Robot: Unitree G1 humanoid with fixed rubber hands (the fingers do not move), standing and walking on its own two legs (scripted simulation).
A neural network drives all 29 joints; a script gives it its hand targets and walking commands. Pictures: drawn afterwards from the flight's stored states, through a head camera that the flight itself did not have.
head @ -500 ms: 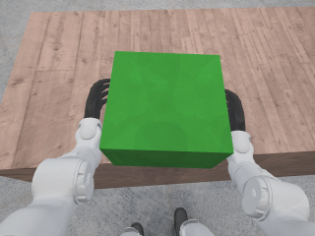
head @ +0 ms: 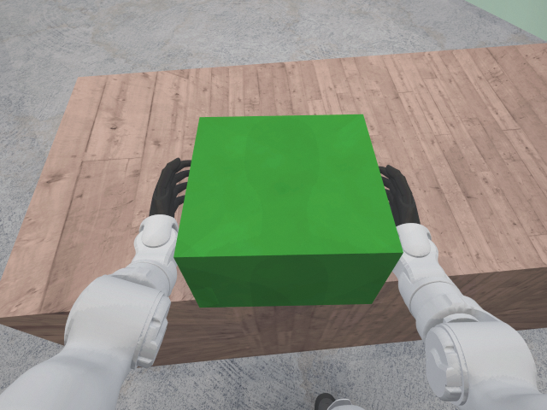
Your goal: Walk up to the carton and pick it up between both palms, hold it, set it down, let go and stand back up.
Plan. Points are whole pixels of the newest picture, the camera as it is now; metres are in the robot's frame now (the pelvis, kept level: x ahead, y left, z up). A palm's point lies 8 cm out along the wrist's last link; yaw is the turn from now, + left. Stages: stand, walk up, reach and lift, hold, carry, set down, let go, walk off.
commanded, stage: reach and lift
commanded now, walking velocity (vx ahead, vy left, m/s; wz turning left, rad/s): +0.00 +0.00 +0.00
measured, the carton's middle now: (283, 208) +0.43 -0.04 +0.00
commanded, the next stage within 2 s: none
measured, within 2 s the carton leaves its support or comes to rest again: neither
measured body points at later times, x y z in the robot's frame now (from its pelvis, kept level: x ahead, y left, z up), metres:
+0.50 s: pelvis +0.03 +0.01 +0.04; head +0.01 +0.01 +0.49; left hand +0.44 +0.17 +0.13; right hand +0.40 -0.20 +0.13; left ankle +0.00 +0.11 -0.71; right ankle +0.05 -0.14 -0.71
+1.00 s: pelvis +0.02 -0.01 +0.04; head +0.00 +0.00 +0.49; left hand +0.42 +0.17 +0.16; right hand +0.40 -0.20 +0.16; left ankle +0.00 +0.11 -0.71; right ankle +0.05 -0.14 -0.71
